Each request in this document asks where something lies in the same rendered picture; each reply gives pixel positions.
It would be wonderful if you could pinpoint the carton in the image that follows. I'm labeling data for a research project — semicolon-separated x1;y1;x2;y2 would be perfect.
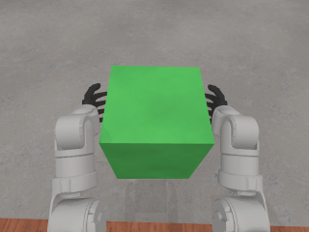
98;65;215;179

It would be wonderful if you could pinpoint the right robot upper arm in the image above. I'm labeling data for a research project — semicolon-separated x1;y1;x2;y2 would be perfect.
211;196;270;232

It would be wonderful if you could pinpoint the right robot forearm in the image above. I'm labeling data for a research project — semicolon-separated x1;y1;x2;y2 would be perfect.
211;105;270;231

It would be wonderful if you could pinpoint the left robot upper arm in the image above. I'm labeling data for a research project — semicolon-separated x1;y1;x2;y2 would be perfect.
48;197;107;232

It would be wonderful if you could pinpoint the right robot hand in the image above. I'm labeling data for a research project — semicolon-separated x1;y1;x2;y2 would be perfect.
205;84;228;122

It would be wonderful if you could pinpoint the left robot hand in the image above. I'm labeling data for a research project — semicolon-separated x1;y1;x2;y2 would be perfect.
82;83;107;123

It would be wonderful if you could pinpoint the left robot forearm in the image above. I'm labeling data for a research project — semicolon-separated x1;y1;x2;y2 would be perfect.
47;104;101;232

